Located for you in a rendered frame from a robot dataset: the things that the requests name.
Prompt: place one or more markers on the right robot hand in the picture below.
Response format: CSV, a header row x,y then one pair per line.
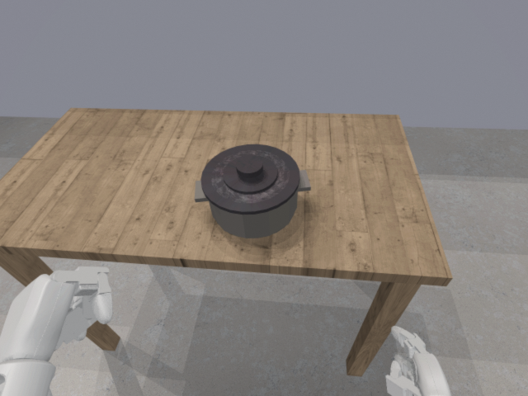
x,y
425,376

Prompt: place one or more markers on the table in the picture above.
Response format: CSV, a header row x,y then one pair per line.
x,y
118,185

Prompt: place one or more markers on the lid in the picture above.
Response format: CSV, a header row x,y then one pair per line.
x,y
225,189

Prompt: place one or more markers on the left robot hand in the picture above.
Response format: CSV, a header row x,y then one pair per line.
x,y
55,309

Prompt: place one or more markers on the pot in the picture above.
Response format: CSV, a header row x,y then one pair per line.
x,y
256,225

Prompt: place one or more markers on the knob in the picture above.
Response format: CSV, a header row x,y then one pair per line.
x,y
249,166

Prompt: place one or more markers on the left robot forearm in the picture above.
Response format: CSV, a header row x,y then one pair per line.
x,y
26,377

